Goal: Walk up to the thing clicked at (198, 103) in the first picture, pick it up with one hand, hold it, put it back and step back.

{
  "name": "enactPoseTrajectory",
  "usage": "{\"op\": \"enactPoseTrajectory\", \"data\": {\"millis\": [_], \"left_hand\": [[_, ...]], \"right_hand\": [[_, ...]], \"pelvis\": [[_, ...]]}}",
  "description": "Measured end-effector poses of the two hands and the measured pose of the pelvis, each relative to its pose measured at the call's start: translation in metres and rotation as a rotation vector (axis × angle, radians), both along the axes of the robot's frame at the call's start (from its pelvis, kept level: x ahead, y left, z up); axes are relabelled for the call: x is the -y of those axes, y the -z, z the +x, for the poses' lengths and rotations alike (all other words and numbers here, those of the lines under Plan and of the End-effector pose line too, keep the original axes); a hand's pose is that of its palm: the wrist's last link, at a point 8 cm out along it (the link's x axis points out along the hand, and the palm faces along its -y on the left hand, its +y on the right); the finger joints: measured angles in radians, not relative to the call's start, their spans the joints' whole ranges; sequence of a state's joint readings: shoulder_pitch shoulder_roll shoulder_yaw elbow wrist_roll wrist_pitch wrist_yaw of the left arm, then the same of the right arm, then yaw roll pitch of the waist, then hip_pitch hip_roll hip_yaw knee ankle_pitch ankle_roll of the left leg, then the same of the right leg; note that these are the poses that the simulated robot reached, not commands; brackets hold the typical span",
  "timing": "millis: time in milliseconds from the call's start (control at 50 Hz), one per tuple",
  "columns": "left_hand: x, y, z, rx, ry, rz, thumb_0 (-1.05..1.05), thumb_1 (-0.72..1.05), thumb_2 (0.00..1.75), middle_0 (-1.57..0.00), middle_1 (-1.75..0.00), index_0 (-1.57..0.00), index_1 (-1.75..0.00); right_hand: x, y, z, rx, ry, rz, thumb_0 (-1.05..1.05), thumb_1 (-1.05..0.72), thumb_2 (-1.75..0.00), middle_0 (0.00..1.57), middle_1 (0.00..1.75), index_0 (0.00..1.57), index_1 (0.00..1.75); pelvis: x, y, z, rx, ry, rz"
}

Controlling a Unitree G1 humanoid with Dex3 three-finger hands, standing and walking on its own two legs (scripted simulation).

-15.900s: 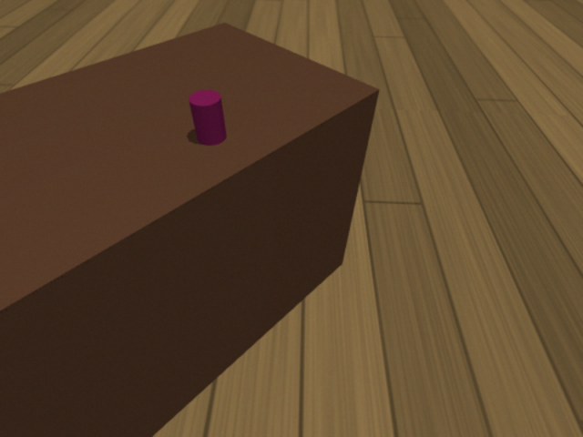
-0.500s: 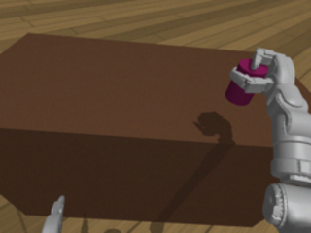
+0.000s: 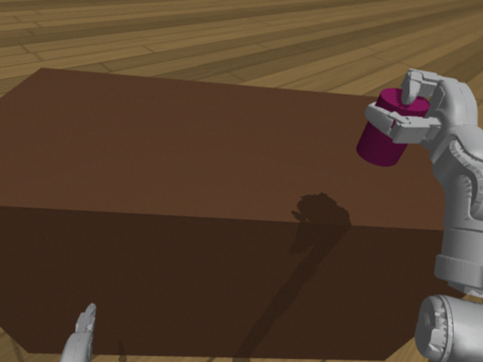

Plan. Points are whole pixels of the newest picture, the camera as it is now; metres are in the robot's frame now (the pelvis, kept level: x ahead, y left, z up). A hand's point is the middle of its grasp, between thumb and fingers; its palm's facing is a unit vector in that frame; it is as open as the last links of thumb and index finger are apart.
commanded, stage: lift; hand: right
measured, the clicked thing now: (389, 128) +0.37 -0.18 +0.27
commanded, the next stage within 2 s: hold in 0.18 s
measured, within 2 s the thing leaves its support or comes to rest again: neither
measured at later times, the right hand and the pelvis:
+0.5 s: hand (413, 101) +0.36 -0.18 +0.33, palm faces +0.09 +0.99 -0.04, open 5.5 cm; pelvis +0.01 -0.01 +0.00, yaw +0 degrees
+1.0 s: hand (418, 106) +0.34 -0.18 +0.33, palm faces +0.08 +1.00 -0.04, open 5.4 cm; pelvis +0.00 -0.01 +0.00, yaw -1 degrees
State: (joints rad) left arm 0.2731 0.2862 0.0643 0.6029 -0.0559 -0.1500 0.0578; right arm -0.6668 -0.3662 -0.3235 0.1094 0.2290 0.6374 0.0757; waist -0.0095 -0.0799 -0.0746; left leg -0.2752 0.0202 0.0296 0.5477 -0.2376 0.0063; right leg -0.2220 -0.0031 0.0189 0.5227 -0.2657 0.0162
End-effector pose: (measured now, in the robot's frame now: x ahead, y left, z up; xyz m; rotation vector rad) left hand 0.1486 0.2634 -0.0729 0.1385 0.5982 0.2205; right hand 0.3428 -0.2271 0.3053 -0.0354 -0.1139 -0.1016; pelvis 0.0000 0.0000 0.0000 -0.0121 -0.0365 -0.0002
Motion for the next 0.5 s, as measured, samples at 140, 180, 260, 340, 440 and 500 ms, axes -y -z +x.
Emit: {"op": "enactPoseTrajectory", "data": {"millis": [140, 180, 260, 340, 440, 500], "left_hand": [[0.007, -0.006, 0.013, 0.055, 0.016, -0.015, -0.02, -0.53, 0.05, -0.03, -0.03, -0.03, -0.04], [0.012, -0.006, 0.015, 0.061, 0.026, -0.026, -0.02, -0.53, 0.05, -0.03, -0.03, -0.03, -0.04], [0.019, -0.003, 0.014, 0.056, 0.037, -0.045, -0.02, -0.53, 0.05, -0.03, -0.03, -0.04, -0.04], [0.022, 0.003, 0.01, 0.025, 0.04, -0.051, -0.02, -0.53, 0.06, -0.04, -0.04, -0.04, -0.04], [0.018, 0.005, 0.009, 0.009, 0.025, -0.039, -0.02, -0.54, 0.06, -0.04, -0.04, -0.04, -0.04], [0.015, 0.003, 0.012, 0.015, 0.021, -0.024, -0.02, -0.54, 0.06, -0.04, -0.04, -0.04, -0.04]], "right_hand": [[0.0, -0.003, -0.005, -0.018, -0.007, -0.009, 0.0, 0.17, -1.02, 0.76, 1.08, 1.4, 1.43], [0.001, -0.004, -0.007, -0.019, -0.007, -0.009, 0.0, 0.17, -1.02, 0.76, 1.08, 1.4, 1.43], [0.005, -0.008, -0.01, -0.016, 0.002, -0.005, 0.0, 0.17, -1.01, 0.75, 1.08, 1.4, 1.43], [0.01, -0.013, -0.011, -0.011, 0.015, -0.007, 0.0, 0.17, -1.01, 0.75, 1.08, 1.4, 1.43], [0.011, -0.019, -0.011, -0.008, 0.009, -0.015, 0.0, 0.17, -1.01, 0.75, 1.08, 1.38, 1.42], [0.009, -0.02, -0.01, -0.011, -0.011, -0.013, 0.0, 0.16, -1.0, 0.75, 1.08, 1.38, 1.41]], "pelvis": [[0.002, -0.001, 0.002, 0.004, 0.002, 0.003], [0.003, -0.001, 0.003, 0.003, 0.003, 0.003], [0.004, -0.001, 0.005, 0.001, 0.005, 0.004], [0.006, -0.001, 0.006, 0.001, 0.005, 0.005], [0.008, -0.001, 0.007, 0.002, 0.006, 0.005], [0.009, -0.002, 0.007, 0.002, 0.006, 0.006]]}}
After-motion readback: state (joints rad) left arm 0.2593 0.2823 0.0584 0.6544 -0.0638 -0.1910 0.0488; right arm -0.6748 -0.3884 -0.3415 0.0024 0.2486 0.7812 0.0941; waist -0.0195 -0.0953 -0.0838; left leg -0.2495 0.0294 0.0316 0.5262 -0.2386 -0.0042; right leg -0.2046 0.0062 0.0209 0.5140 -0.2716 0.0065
